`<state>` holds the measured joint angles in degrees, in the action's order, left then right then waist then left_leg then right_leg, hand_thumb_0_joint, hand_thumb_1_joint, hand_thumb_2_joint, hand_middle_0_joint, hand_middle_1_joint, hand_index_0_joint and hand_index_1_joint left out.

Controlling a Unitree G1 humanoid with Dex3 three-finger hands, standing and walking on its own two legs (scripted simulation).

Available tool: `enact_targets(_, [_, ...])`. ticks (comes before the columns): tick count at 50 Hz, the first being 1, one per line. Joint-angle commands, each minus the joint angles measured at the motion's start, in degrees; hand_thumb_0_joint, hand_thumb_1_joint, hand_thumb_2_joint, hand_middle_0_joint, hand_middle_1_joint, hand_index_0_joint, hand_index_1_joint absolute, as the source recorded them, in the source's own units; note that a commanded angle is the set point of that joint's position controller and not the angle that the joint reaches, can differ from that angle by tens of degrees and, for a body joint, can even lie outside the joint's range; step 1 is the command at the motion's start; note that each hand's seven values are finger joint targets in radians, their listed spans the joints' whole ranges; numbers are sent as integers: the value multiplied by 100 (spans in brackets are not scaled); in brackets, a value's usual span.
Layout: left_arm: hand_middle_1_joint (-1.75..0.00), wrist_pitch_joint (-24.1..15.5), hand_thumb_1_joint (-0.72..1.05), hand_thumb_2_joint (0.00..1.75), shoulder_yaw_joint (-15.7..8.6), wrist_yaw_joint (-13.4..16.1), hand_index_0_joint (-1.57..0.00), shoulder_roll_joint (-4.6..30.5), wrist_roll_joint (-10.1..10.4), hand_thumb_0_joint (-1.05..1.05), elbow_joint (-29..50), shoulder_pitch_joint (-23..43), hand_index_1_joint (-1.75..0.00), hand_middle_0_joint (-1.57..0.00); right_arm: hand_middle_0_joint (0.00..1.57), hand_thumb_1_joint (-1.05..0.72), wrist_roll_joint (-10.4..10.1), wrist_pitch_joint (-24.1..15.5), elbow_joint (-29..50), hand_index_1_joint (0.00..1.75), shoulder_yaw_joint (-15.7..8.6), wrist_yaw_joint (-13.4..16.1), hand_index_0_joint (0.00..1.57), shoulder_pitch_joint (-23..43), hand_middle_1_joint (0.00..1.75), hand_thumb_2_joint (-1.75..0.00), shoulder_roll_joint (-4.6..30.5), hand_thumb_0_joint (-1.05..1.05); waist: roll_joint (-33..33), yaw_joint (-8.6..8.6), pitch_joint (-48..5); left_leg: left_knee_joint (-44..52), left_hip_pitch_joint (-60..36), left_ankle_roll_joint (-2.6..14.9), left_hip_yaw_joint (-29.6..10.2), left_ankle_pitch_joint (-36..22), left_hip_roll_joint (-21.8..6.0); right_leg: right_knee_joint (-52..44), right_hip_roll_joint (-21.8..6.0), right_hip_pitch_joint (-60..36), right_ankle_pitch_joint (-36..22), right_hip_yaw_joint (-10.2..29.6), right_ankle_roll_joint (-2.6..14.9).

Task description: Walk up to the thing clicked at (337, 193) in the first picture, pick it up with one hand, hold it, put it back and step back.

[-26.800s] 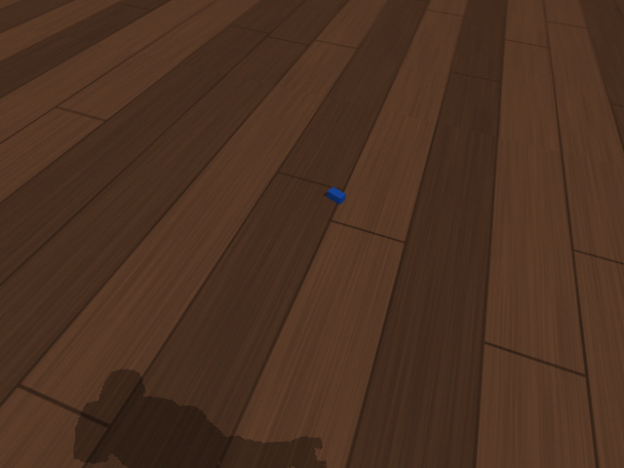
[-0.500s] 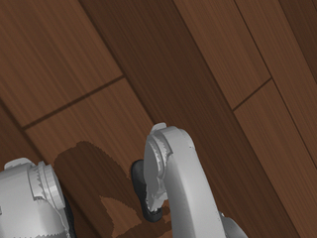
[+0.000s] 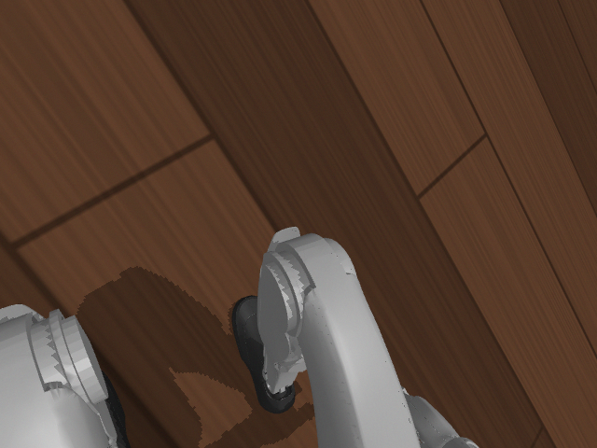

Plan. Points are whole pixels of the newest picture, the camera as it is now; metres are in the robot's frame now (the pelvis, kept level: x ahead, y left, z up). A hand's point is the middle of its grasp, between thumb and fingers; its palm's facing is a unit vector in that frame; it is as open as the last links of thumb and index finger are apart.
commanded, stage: rest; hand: left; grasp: from above
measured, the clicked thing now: out of the picture +0.47 +0.31 -0.28
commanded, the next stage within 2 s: open in 0.24 s
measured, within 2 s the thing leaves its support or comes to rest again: neither
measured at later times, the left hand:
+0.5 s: hand out of the picture +0.46 +0.30 -0.25, palm faces -0.48 -0.10 -0.87, open 7.2 cm
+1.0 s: hand out of the picture +0.46 +0.30 -0.25, palm faces -0.48 -0.10 -0.87, open 11.3 cm
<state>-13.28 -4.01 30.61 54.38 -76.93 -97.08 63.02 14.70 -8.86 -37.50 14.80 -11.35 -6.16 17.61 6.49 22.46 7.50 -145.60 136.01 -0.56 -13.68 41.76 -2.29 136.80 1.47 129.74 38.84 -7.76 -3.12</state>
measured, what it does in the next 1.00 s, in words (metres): stands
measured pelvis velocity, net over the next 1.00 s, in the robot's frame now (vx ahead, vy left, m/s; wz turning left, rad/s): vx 0.00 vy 0.00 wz -0.02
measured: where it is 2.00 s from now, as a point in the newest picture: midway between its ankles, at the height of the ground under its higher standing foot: (196, 411)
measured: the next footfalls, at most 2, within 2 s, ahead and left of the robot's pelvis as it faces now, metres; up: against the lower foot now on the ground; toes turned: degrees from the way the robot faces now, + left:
none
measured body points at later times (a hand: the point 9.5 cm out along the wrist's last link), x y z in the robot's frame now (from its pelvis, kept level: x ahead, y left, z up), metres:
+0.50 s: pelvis +0.00 +0.00 +0.00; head +0.28 +0.12 +0.32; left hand +0.48 +0.30 -0.20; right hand +0.05 -0.25 -0.06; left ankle +0.06 +0.13 -0.27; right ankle +0.11 -0.12 -0.27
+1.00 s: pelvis +0.00 +0.00 +0.00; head +0.28 +0.12 +0.33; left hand +0.48 +0.31 -0.20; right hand +0.05 -0.25 -0.06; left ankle +0.06 +0.13 -0.27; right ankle +0.11 -0.12 -0.27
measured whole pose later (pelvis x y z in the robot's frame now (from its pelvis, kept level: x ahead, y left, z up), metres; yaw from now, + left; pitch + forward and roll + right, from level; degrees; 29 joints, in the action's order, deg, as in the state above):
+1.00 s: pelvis +0.00 +0.00 +0.00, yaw -1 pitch +29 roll -14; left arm -14.1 -3.4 31.2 57.8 -76.7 -97.7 63.9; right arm 15.0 -10.0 -35.5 17.2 -12.5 -5.8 18.8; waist 7.9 23.3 9.2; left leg -146.1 135.7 -0.4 -15.0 41.7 -2.2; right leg 136.1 1.9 128.8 38.3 -8.8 -3.5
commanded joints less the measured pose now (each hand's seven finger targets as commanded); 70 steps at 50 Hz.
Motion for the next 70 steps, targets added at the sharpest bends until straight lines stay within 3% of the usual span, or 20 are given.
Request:
enact_targets(1, [-14,-74,88,17,-33,271,-123,1215,137,0,611,1618,-12,-120,20,-90,-32,-33,-68,30,-482,67,20,-1150,30,-90,1810,0,-2895,243,-3940,1352,-2909,129,643,-1543,-28,-1131,294,-2256,-1777,-620,419])
enact_targets(6, [-13,-94,91,20,-218,337,-125,1474,15,0,478,1587,-11,-123,20,-90,15,-33,-73,30,-462,61,20,-1198,30,-90,1960,0,-2947,320,-3661,1387,-2943,82,575,-1548,-37,-1100,284,-2088,-1716,-719,430])
enact_targets(9, [-15,-149,90,16,-26,350,-124,1310,50,0,667,1786,-12,-121,20,-90,38,-79,54,30,-409,39,20,-1042,30,-90,1898,0,-3078,314,-3725,1423,-2925,100,579,-1333,-45,-1141,306,-2152,-1594,-680,424])
enact_targets(10, [-15,-121,91,14,-200,371,-125,1543,28,0,500,1628,-11,-122,20,-90,48,-92,-6,30,-407,29,20,-1116,30,-90,1964,0,-3002,332,-3651,1385,-2927,108,578,-1320,-40,-1110,280,-2132,-1604,-715,406])
enact_targets(12, [-13,-131,89,17,-181,393,-123,1605,39,0,602,1672,-11,-121,20,-90,33,-99,-28,30,-397,36,20,-1097,30,-90,1968,0,-3002,287,-3759,1362,-2892,106,578,-1378,-52,-1125,308,-2222,-1640,-692,410])
enact_targets(13, [-13,-120,91,15,-23,358,-125,1379,4,0,495,1651,-10,-122,20,-90,44,-109,50,30,-393,25,20,-1114,30,-90,1971,0,-3009,379,-3690,1360,-2943,106,568,-1424,-47,-1113,298,-2140,-1679,-713,403])
enact_targets(17, [-14,-110,89,14,-24,365,-123,1393,45,0,304,1573,-11,-120,20,-90,50,-135,25,30,-363,6,20,-1061,30,-90,1991,0,-2861,376,-3444,1339,-2780,109,537,-1328,-60,-1116,310,-2075,-1614,-743,392])
enact_targets(22, [-25,-125,49,21,9,357,-87,1406,62,0,394,1636,-22,-84,20,-89,40,-154,45,30,-351,-8,20,-1063,30,-90,2011,0,-2927,382,-3495,1394,-2831,100,507,-1312,-59,-1123,309,-2107,-1601,-746,394])
enact_targets(23, [-27,-145,41,24,-163,388,-83,1633,72,0,503,1639,-25,-81,20,-89,44,-130,-1,30,-344,0,20,-1158,30,-90,2015,0,-2891,345,-3660,1386,-2863,107,511,-1441,-65,-1184,318,-2264,-1719,-754,377])
enact_targets(24, [-28,-106,34,27,-6,351,-80,1395,37,0,331,1523,-26,-78,20,-89,46,-151,46,30,-347,-14,20,-1145,30,-90,2035,0,-2847,406,-3510,1322,-2858,107,530,-1426,-47,-1085,291,-2132,-1718,-742,381])
enact_targets(32, [-47,-91,11,46,0,292,-61,1506,123,0,559,1597,-46,-60,20,-90,3,-184,57,30,-336,-39,20,-1118,30,-90,2018,0,-2921,356,-3660,1307,-2941,107,535,-1493,-71,-1138,327,-2274,-1765,-721,385])
enact_targets(35, [-52,-83,6,50,131,263,-56,1312,182,0,565,1603,-50,-55,20,-90,3,-199,19,30,-332,-65,20,-1114,30,-90,1996,0,-2971,378,-3565,1301,-2940,90,536,-1601,-76,-1132,331,-2192,-1843,-746,382])
enact_targets(36, [-54,-89,2,53,-130,318,-53,1618,205,0,481,1517,-53,-52,20,-90,2,-172,-14,30,-341,-42,20,-1171,30,-90,2038,0,-2928,324,-3644,1367,-2891,90,508,-1549,-76,-1183,332,-2296,-1780,-758,390])
enact_targets(42, [-62,-96,-8,62,65,247,-44,1395,128,0,633,1640,-61,-44,20,-90,-17,-136,135,30,-337,-42,20,-1079,30,-90,1997,0,-3030,362,-3662,1388,-3029,71,491,-1511,-76,-1118,322,-2147,-1729,-753,409])
enact_targets(47, [-69,-108,-14,67,-100,268,-38,1565,110,0,522,1553,-68,-37,20,-89,14,-109,64,30,-293,-37,20,-1151,30,-90,1987,0,-3000,376,-3618,1394,-2983,76,491,-1574,-66,-1145,316,-2220,-1794,-774,397])
enact_targets(49, [-73,-119,-17,70,66,263,-35,1372,126,0,603,1626,-72,-34,20,-89,-1,-101,140,30,-304,-28,20,-1072,30,-90,1964,0,-2982,339,-3643,1396,-2896,88,515,-1510,-74,-1174,352,-2257,-1764,-735,407])
enact_targets(56, [-80,-150,-25,77,-34,282,-28,1514,93,0,500,1565,-78,-27,20,-89,-19,-74,89,30,-341,21,20,-1125,30,-90,2021,0,-2906,338,-3498,1457,-2854,70,462,-1348,-67,-1165,323,-2057,-1571,-786,413])
enact_targets(61, [-84,-153,-27,78,161,255,-26,1375,128,0,843,1787,-82,-24,20,-89,-8,-152,91,30,-306,-22,20,-1127,30,-90,1968,0,-3164,357,-3594,1417,-3055,69,527,-1522,-76,-1174,336,-2203,-1749,-715,403])
enact_targets(64, [-87,-85,-33,83,22,289,-23,1487,176,0,446,1483,-85,-21,20,-90,-20,-150,95,30,-303,-18,20,-1111,30,-90,1986,0,-2945,331,-3684,1356,-2961,85,522,-1585,-81,-1179,335,-2315,-1821,-718,398])
enact_targets(70, [-87,110,-35,85,-207,483,-21,1723,212,0,1225,1837,-85,-19,20,-90,-28,-202,83,30,-363,-55,20,-1208,30,-90,1999,0,-3486,143,-4188,1459,-3318,30,556,-1803,-78,-1114,304,-2289,-1993,-734,425])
